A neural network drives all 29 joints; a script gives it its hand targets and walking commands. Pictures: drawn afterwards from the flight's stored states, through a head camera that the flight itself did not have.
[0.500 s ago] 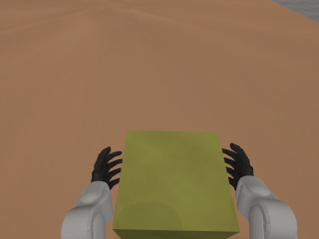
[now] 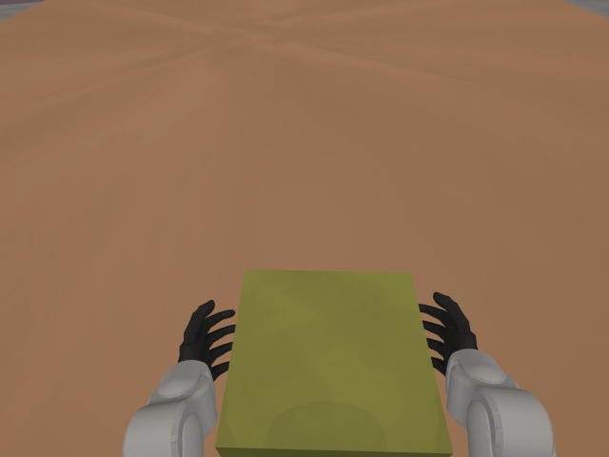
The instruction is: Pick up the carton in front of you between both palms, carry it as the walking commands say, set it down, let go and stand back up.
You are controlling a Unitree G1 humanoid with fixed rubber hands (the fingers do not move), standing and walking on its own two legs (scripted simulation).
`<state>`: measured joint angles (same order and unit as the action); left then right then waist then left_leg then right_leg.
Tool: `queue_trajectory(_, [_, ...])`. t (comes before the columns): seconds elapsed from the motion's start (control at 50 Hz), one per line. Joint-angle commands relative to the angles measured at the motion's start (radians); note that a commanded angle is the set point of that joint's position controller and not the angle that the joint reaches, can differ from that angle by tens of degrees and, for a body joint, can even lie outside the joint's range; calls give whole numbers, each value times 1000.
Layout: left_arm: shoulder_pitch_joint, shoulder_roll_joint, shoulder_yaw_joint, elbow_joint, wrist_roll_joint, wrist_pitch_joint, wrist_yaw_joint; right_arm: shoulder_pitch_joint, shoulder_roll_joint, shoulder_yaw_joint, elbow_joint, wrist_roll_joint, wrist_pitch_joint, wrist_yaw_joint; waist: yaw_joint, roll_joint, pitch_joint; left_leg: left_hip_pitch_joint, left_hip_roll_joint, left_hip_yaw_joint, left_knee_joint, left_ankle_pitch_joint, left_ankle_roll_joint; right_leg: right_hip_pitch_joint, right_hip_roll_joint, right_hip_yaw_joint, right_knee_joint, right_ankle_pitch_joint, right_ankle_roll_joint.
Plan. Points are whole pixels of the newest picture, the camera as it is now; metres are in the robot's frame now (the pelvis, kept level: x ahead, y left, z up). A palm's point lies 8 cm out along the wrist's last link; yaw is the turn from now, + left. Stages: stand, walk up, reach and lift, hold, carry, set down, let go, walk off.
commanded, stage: carry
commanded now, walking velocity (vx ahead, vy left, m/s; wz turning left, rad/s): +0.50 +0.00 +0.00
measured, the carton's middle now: (324, 390) +0.23 +0.01 -0.01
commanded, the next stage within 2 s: none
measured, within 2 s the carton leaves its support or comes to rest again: neither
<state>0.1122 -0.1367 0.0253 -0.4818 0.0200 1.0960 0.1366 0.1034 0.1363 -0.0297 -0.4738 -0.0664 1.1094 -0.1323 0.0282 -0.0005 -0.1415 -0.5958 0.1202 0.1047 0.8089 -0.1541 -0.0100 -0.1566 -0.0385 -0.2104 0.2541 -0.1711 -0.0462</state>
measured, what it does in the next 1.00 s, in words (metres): walks ahead: left foot, then right foot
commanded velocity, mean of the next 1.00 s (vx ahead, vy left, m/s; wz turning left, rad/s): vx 0.50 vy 0.00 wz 0.00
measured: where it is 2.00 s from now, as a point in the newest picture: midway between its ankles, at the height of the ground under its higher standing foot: (312, 237)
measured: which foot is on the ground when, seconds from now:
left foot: up 0.00-0.18, down 0.20-0.74, up 0.76-1.00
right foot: down 0.00-0.24, up 0.26-0.72, down 0.74-1.00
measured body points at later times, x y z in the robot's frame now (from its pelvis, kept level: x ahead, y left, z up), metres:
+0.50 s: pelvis +0.32 +0.07 +0.00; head +0.31 +0.09 +0.45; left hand +0.57 +0.20 +0.08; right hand +0.55 -0.10 +0.09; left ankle +0.28 +0.13 -0.75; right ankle +0.37 -0.10 -0.68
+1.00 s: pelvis +0.67 +0.00 +0.00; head +0.68 -0.01 +0.45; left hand +0.90 +0.16 +0.06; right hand +0.91 -0.15 +0.05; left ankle +0.69 +0.15 -0.68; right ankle +0.66 -0.07 -0.75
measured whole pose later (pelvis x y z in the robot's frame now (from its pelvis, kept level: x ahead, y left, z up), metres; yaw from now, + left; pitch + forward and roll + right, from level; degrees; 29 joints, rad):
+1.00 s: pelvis +0.67 +0.00 +0.00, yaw +0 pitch +4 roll +1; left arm 0.14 -0.14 0.01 -0.51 0.03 1.06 0.13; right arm 0.12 0.14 -0.02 -0.50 -0.07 1.08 -0.13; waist 0.02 0.01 -0.06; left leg -0.57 0.11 0.09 0.96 -0.21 0.00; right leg -0.20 -0.03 -0.23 0.29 -0.16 -0.06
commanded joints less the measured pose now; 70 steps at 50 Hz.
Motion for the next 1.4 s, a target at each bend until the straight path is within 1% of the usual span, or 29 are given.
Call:
queue_trajectory(0.0, [-306,-668,-538,-108,-171,-1,-46,-333,678,557,-140,198,-9,25,-18,-140,7,-1,-6,63,-214,111,-8,91,-224,119,-178,-48,-64])
queue_trajectory(0.1, [-299,-582,-515,-145,-154,33,4,-329,571,527,-163,224,28,4,-9,-136,35,77,-24,111,-327,100,3,154,-222,101,-95,90,-53])
queue_trajectory(0.14, [-307,-557,-516,-151,-153,50,19,-283,528,497,-133,219,40,-7,-33,-61,-54,329,-85,165,-381,1,36,110,-167,27,166,260,-16])
queue_trajectory(0.16, [-323,-538,-519,-158,-156,56,25,-282,515,481,-125,218,44,-11,-53,-2,-129,550,-31,84,-380,-95,66,-29,-131,-7,378,271,16])
queue_trajectory(0.18, [-333,-537,-528,-181,-167,63,26,-282,483,468,-126,212,44,-14,-58,266,-202,728,228,-340,-493,-182,149,-264,-32,-23,700,16,69])
queue_trajectory(0.2, [-342,-548,-549,-191,-188,65,23,-278,515,465,-131,218,41,-13,-50,383,-204,841,312,-596,-588,-64,216,-520,63,79,874,-310,77])
queue_trajectory(0.22, [-366,-591,-564,-213,-202,56,17,-296,577,485,-158,239,33,-2,-55,264,-195,838,305,-492,-569,117,228,-560,-20,155,967,-301,45])
queue_trajectory(0.24, [-371,-630,-566,-193,-205,51,7,-311,617,493,-173,244,23,7,-59,158,-195,777,282,-419,-558,201,194,-562,-46,175,989,-289,40])
queue_trajectory(0.28, [-343,-707,-567,-139,-183,34,-7,-347,672,525,-174,247,9,29,-52,84,-193,661,243,-276,-582,135,136,-494,-101,206,900,-156,35])
queue_trajectory(0.32, [-302,-743,-555,-107,-152,18,-14,-361,696,548,-183,255,0,50,-43,92,-168,596,216,-187,-634,38,104,-462,-104,177,808,-89,38])
queue_trajectory(0.42, [-318,-734,-554,-147,-130,5,-4,-368,651,559,-205,278,-5,66,-41,109,-58,621,180,-78,-724,-7,116,-564,-100,118,643,75,63])
queue_trajectory(0.6, [-316,-590,-535,-138,-151,66,21,-273,509,474,-151,211,42,8,-48,160,103,667,116,81,-658,365,111,-479,-36,-22,276,170,39])
queue_trajectory(0.66, [-304,-608,-535,-145,-173,59,14,-303,548,495,-185,217,37,3,-25,181,-10,653,104,136,-393,715,71,-190,45,-88,226,133,7])
queue_trajectory(0.68, [-292,-620,-535,-140,-175,52,11,-304,559,509,-196,220,35,5,-6,121,-105,595,49,162,-179,677,40,15,74,-94,187,99,5])
queue_trajectory(0.7, [-284,-634,-533,-140,-174,44,5,-321,562,522,-215,224,31,9,16,-18,-228,372,11,127,98,408,10,290,-95,148,194,33,-33])
queue_trajectory(0.72, [-290,-639,-541,-140,-178,33,-2,-307,594,544,-222,231,28,16,-10,-305,-302,99,-122,76,403,-135,-17,455,-360,632,69,24,-152])
queue_trajectory(0.74, [-283,-687,-556,-130,-195,25,-14,-306,622,562,-203,238,19,23,-13,-286,-288,-60,-125,-49,561,-304,7,479,-409,707,1,131,-216])
queue_trajectory(0.78, [-278,-772,-569,-144,-206,-4,-42,-316,715,582,-203,242,-8,45,-7,-105,-258,-38,-28,-127,535,-248,41,340,-344,473,43,286,-132])
queue_trajectory(0.82, [-299,-812,-570,-140,-192,-28,-61,-318,778,599,-177,235,-32,62,-18,-60,-206,18,16,-120,384,-148,32,186,-297,337,-25,183,-82])
queue_trajectory(0.9, [-252,-779,-566,-100,-164,-45,-79,-265,766,591,-130,190,-56,63,-15,-123,-121,3,14,-33,160,-49,8,119,-261,212,-135,3,-78])
queue_trajectory(0.98, [-233,-731,-563,-93,-159,-47,-81,-248,731,583,-124,173,-54,56,-19,-141,-25,-7,9,33,-91,74,-10,112,-227,126,-177,19,-77])
queue_trajectory(1.12, [-271,-636,-558,-181,-171,-14,-26,-295,634,566,-198,218,-18,24,-9,-137,66,41,-28,111,-296,119,4,180,-221,83,-114,177,-61])
queue_trajectory(1.18, [-264,-581,-553,-198,-170,16,3,-238,556,530,-187,219,6,2,-36,-91,-38,343,-100,176,-364,34,44,150,-178,0,175,459,-12])
queue_trajectory(1.2, [-275,-556,-553,-206,-173,25,11,-236,538,515,-183,218,12,-3,-58,-37,-123,573,-67,128,-372,-48,68,25,-136,-29,404,419,15])
queue_trajectory(1.22, [-280,-546,-558,-226,-181,36,14,-233,498,501,-180,213,17,-9,-62,228,-216,775,214,-305,-464,-131,151,-207,-47,-38,742,141,68])
queue_trajectory(1.24, [-286,-549,-573,-245,-201,40,12,-228,524,496,-186,220,15,-10,-50,375,-233,893,315,-609,-575,29,235,-471,72,73,941,-289,80])
queue_trajectory(1.26, [-302,-583,-579,-260,-211,34,9,-239,582,508,-206,241,12,0,-57,260,-216,877,305,-489,-554,212,250,-522,-12,160,1050,-293,43])
queue_trajectory(1.3, [-306,-662,-571,-201,-200,26,-6,-291,646,535,-230,256,2,17,-61,89,-194,735,261,-303,-530,319,170,-495,-78,208,1002,-230,29])
queue_trajectory(1.38, [-270,-740,-561,-150,-144,6,-17,-341,688,578,-238,270,-9,59,-42,109,-137,596,200,-139,-637,128,106,-441,-94,154,789,-69,35])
